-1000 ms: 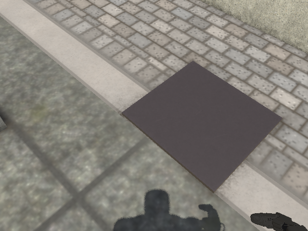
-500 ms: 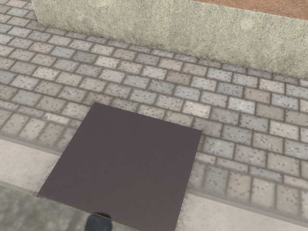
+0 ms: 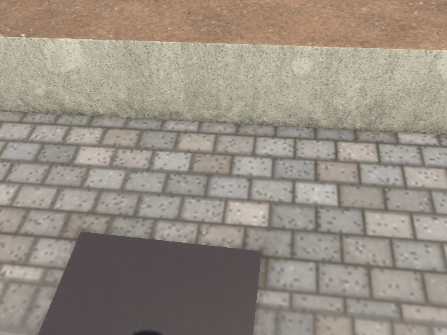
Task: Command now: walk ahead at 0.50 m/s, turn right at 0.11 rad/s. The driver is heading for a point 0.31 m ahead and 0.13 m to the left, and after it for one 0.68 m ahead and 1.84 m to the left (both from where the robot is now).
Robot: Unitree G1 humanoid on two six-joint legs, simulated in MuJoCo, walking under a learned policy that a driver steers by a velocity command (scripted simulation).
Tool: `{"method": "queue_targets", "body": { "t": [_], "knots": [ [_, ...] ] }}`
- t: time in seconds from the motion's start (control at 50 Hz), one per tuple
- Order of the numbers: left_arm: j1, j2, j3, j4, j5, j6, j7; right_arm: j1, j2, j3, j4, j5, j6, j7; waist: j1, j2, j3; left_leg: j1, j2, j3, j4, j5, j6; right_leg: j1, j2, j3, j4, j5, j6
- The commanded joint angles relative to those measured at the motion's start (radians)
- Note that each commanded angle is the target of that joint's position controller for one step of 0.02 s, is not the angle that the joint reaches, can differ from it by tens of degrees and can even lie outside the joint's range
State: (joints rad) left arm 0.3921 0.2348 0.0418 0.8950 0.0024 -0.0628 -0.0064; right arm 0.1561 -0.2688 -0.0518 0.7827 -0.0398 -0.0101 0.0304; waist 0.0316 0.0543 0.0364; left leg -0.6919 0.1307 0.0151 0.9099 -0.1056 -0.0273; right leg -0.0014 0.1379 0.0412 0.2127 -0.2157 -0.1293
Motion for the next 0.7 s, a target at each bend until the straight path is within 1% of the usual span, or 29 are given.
{"method": "queue_targets", "body": {
  "t": [0.02,0.06,0.08,0.1,0.12,0.14,0.16,0.18,0.2,0.22,0.24,0.26,0.28,0.3,0.32,0.34,0.36,0.4,0.42,0.46,0.52,0.56,0.6,0.66,0.7],
  "knots": [
    [0.046,0.138,0.023,-0.029,0.004,-0.014,0.005,-0.108,-0.045,0.0,-0.087,0.006,-0.011,0.003,0.018,-0.111,0.035,-0.053,-0.032,0.046,-0.094,0.044,0.017,0.035,-0.277,0.109,-0.055,0.509,-0.065],
    [0.08,0.13,0.016,-0.008,0.012,-0.016,0.008,-0.167,-0.038,0.008,-0.108,0.012,-0.014,0.006,0.037,-0.111,0.061,-0.036,-0.054,0.07,-0.166,0.053,0.045,0.065,-0.29,0.08,-0.072,0.544,-0.057],
    [0.09,0.128,0.012,0.001,0.018,-0.017,0.01,-0.175,-0.042,0.009,-0.114,0.013,-0.016,0.007,0.038,-0.118,0.063,-0.023,-0.072,0.087,-0.172,0.022,0.066,0.09,-0.309,0.066,-0.065,0.607,-0.057],
    [0.086,0.129,0.01,0.009,0.022,-0.018,0.014,-0.172,-0.044,0.01,-0.119,0.014,-0.019,0.008,0.027,-0.119,0.063,-0.002,-0.084,0.088,-0.194,-0.005,0.089,0.11,-0.321,0.045,-0.048,0.67,-0.052],
    [0.064,0.133,0.007,0.01,0.027,-0.02,0.018,-0.142,-0.046,0.009,-0.113,0.016,-0.021,0.007,0.003,-0.122,0.05,0.059,-0.111,0.099,-0.218,-0.039,0.115,0.114,-0.325,0.014,-0.013,0.797,-0.041],
    [0.044,0.143,0.007,0.009,0.03,-0.022,0.024,-0.09,-0.052,0.006,-0.098,0.017,-0.022,0.002,-0.025,-0.134,0.02,0.142,-0.15,0.117,-0.224,-0.083,0.141,0.118,-0.328,-0.014,0.052,0.982,-0.028],
    [0.034,0.156,0.009,0.011,0.034,-0.021,0.031,-0.01,-0.068,-0.001,-0.073,0.018,-0.024,-0.006,-0.062,-0.144,-0.027,0.236,-0.191,0.127,-0.233,-0.129,0.162,0.128,-0.331,-0.034,0.159,1.142,-0.015],
    [0.017,0.167,0.012,0.009,0.038,-0.015,0.035,0.139,-0.083,-0.011,-0.024,0.019,-0.032,-0.013,-0.126,-0.136,-0.092,0.38,-0.224,0.12,-0.3,-0.119,0.183,0.117,-0.316,-0.056,0.347,1.209,0.002],
    [-0.018,0.178,0.012,-0.008,0.025,-0.016,0.04,0.297,-0.112,-0.024,0.02,0.004,-0.044,-0.02,-0.208,-0.109,-0.165,0.615,-0.162,0.019,-0.394,-0.014,0.22,-0.025,-0.286,-0.084,0.589,1.016,0.029],
    [0.036,0.126,0.002,-0.063,-0.017,-0.023,0.032,0.382,-0.272,-0.071,0.024,-0.01,-0.044,-0.03,-0.187,0.119,-0.286,0.9,0.145,-0.47,-0.438,0.169,0.395,-0.377,-0.093,-0.151,1.071,0.424,0.1],
    [0.044,0.15,0.011,-0.07,0.02,-0.027,0.025,0.277,-0.232,-0.061,0.016,0.042,-0.034,-0.02,-0.101,0.116,-0.34,0.885,0.23,-0.729,-0.554,0.519,0.453,-0.495,-0.009,-0.009,1.217,-0.229,0.092],
    [0.022,0.136,0.007,-0.077,0.032,-0.02,0.021,0.181,-0.211,-0.057,-0.003,0.06,-0.033,-0.015,-0.052,0.032,-0.228,0.765,0.218,-0.571,-0.531,0.512,0.443,-0.533,-0.089,0.055,1.236,-0.195,0.092],
    [-0.024,0.136,0.004,-0.086,0.032,-0.019,0.02,0.138,-0.143,-0.041,-0.011,0.052,-0.032,-0.012,-0.048,-0.058,-0.124,0.645,0.176,-0.463,-0.556,0.515,0.415,-0.549,-0.125,0.038,1.183,-0.169,0.097],
    [-0.047,0.123,0.005,-0.096,0.03,-0.012,0.02,0.11,-0.106,-0.03,-0.013,0.048,-0.031,-0.014,-0.023,-0.091,-0.051,0.544,0.122,-0.373,-0.588,0.503,0.373,-0.542,-0.158,0.034,1.104,-0.164,0.101],
    [-0.051,0.117,0.003,-0.108,0.035,0.006,0.022,0.1,-0.084,-0.023,-0.006,0.047,-0.031,-0.018,-0.002,-0.082,-0.023,0.465,0.075,-0.308,-0.613,0.522,0.341,-0.504,-0.176,0.031,1.027,-0.157,0.114],
    [-0.038,0.102,-0.001,-0.108,0.037,0.025,0.023,0.095,-0.092,-0.023,-0.006,0.039,-0.033,-0.017,0.011,-0.065,-0.035,0.421,0.047,-0.263,-0.618,0.554,0.327,-0.461,-0.174,0.019,0.983,-0.148,0.126],
    [-0.034,0.09,-0.004,-0.115,0.038,0.037,0.023,0.106,-0.108,-0.028,-0.004,0.035,-0.037,-0.016,0.014,-0.053,-0.056,0.404,0.029,-0.238,-0.615,0.614,0.325,-0.44,-0.164,0.004,0.951,-0.128,0.139],
    [-0.043,0.082,-0.006,-0.13,0.032,0.049,0.025,0.114,-0.142,-0.038,-0.007,0.034,-0.035,-0.017,0.018,-0.034,-0.093,0.402,0.002,-0.21,-0.605,0.643,0.318,-0.441,-0.156,-0.007,0.88,-0.083,0.164],
    [-0.062,0.084,-0.006,-0.139,0.031,0.052,0.027,0.118,-0.15,-0.041,-0.011,0.035,-0.03,-0.018,0.013,-0.026,-0.104,0.409,-0.008,-0.21,-0.601,0.613,0.308,-0.453,-0.157,-0.007,0.842,-0.058,0.174],
    [-0.114,0.09,-0.005,-0.16,0.03,0.061,0.03,0.133,-0.155,-0.044,-0.018,0.036,-0.017,-0.023,-0.008,-0.004,-0.114,0.428,-0.025,-0.23,-0.594,0.504,0.283,-0.48,-0.161,-0.005,0.777,-0.012,0.189],
    [-0.195,0.099,-0.004,-0.189,0.026,0.072,0.034,0.157,-0.162,-0.052,-0.029,0.033,0.004,-0.03,-0.043,0.019,-0.109,0.465,-0.031,-0.296,-0.588,0.302,0.261,-0.516,-0.165,0.015,0.703,0.016,0.201],
    [-0.239,0.104,-0.005,-0.206,0.021,0.074,0.038,0.172,-0.167,-0.059,-0.036,0.028,0.015,-0.033,-0.064,0.03,-0.095,0.495,-0.024,-0.35,-0.578,0.211,0.261,-0.536,-0.161,0.03,0.651,-0.003,0.203],
    [-0.263,0.11,-0.005,-0.217,0.014,0.07,0.044,0.179,-0.17,-0.064,-0.043,0.02,0.025,-0.036,-0.077,0.041,-0.084,0.519,-0.017,-0.399,-0.552,0.189,0.267,-0.533,-0.148,0.04,0.602,-0.048,0.2],
    [-0.262,0.116,-0.008,-0.23,0.001,0.059,0.051,0.164,-0.176,-0.07,-0.057,0.013,0.037,-0.038,-0.078,0.059,-0.082,0.541,-0.013,-0.465,-0.49,0.291,0.266,-0.475,-0.119,0.055,0.506,-0.13,0.18],
    [-0.222,0.122,-0.008,-0.226,-0.01,0.05,0.056,0.128,-0.176,-0.071,-0.071,0.014,0.042,-0.038,-0.059,0.066,-0.086,0.533,-0.028,-0.504,-0.45,0.337,0.239,-0.383,-0.105,0.063,0.382,-0.137,0.164]
  ]
}}
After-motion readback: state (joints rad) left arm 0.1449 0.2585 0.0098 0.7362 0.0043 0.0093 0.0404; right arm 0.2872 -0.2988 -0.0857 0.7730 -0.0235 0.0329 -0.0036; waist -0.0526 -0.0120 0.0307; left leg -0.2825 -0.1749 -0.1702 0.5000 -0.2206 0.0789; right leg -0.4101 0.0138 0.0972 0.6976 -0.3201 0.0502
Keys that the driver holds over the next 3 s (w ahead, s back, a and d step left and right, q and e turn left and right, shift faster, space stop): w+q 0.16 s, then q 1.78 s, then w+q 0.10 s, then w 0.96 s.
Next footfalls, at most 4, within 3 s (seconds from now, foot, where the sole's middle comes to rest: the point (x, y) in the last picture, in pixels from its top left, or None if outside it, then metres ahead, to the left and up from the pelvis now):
0.20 left None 0.30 0.10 -0.76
0.78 right None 0.38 -0.06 -0.78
1.28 left None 0.25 0.10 -0.76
1.82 right None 0.38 -0.02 -0.77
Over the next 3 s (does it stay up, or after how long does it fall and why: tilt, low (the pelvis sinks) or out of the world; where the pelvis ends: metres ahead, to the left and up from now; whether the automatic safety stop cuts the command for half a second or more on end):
stays up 0.38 0.32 0.01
